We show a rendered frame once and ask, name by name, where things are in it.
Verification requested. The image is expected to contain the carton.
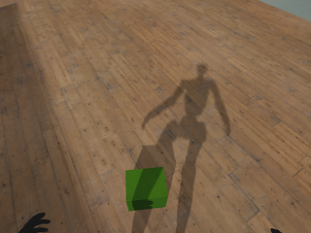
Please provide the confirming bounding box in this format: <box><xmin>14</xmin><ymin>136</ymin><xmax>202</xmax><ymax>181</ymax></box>
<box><xmin>125</xmin><ymin>167</ymin><xmax>168</xmax><ymax>212</ymax></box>

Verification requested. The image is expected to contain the left robot hand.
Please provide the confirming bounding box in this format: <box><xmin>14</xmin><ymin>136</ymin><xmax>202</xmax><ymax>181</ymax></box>
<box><xmin>18</xmin><ymin>213</ymin><xmax>51</xmax><ymax>233</ymax></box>

